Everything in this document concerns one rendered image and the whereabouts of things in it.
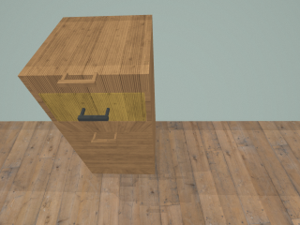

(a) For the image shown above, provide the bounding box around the handle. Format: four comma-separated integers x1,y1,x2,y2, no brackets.
77,108,110,122
91,139,117,144
57,79,97,87

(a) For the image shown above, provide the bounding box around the drawer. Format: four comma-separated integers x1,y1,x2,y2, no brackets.
38,92,146,121

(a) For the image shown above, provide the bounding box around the cabinet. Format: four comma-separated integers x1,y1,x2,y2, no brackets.
18,14,156,174

